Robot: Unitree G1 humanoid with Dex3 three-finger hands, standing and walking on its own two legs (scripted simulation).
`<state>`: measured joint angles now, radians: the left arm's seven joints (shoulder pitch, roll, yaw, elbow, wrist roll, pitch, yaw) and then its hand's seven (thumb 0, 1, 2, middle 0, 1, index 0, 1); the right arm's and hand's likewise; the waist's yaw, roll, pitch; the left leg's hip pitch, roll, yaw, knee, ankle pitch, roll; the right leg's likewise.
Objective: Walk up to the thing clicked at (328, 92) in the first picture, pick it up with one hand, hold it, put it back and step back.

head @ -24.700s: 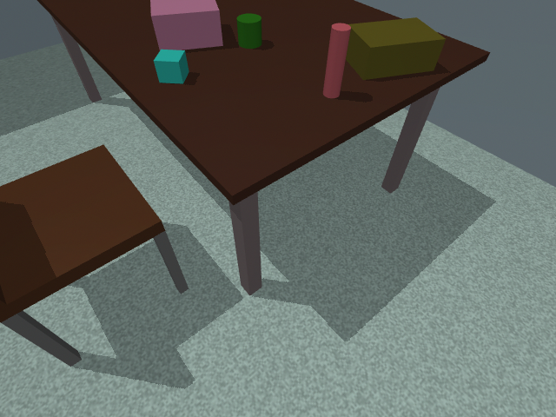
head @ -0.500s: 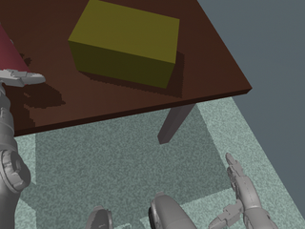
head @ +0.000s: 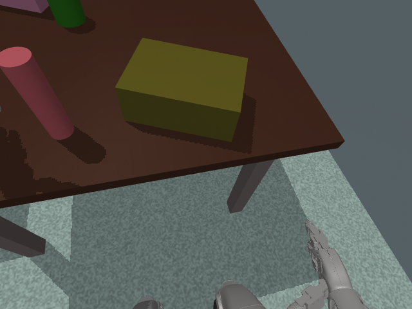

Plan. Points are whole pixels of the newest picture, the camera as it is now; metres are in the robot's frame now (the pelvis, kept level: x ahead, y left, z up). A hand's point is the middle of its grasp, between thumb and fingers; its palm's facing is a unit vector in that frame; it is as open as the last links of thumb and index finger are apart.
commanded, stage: sink last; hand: left
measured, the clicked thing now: (42, 99) +0.51 +0.24 +0.09
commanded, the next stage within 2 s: home in 1.10 s
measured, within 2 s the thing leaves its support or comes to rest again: neither
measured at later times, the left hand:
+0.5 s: hand out of the picture +0.35 +0.33 +0.13, palm faces +0.38 -0.84 -0.38, open 17.5 cm
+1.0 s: hand out of the picture +0.16 +0.25 +0.17, palm faces +0.41 -0.80 -0.45, open 17.5 cm
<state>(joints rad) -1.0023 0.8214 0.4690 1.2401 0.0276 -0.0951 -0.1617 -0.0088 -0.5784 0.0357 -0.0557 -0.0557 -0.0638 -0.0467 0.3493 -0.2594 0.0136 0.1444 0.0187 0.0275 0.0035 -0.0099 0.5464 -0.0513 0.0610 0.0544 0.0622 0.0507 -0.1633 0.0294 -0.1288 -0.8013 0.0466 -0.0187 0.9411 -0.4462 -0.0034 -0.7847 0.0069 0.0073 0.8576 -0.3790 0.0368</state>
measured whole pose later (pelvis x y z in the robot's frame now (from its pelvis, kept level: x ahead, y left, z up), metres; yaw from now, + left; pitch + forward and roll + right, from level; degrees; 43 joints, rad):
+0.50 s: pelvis +0.02 +0.01 +0.02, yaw +1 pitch +9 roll -2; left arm -0.16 0.49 0.37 0.31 -0.03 0.03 -0.01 -0.01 -0.56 0.06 -0.07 -0.03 -0.05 -0.05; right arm 0.37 -0.25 -0.07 0.31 0.06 0.04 0.03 -0.01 0.51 -0.07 0.06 0.06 0.06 0.05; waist -0.01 0.05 -0.13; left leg -0.55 0.03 -0.01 0.82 -0.43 0.01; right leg -0.53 -0.02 0.01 0.73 -0.37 0.05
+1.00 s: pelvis -0.01 -0.02 +0.02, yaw +3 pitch +2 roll +0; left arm 0.54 0.35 0.36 -0.44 -0.09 -0.10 0.02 -0.01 -0.54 0.03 -0.07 -0.05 -0.07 -0.05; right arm 0.44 -0.22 -0.15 0.24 0.06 0.02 -0.04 -0.01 0.50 -0.07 0.06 0.06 0.06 0.05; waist 0.07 0.05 -0.08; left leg -0.45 0.00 -0.03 0.81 -0.40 -0.02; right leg -0.46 -0.04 -0.01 0.81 -0.39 0.02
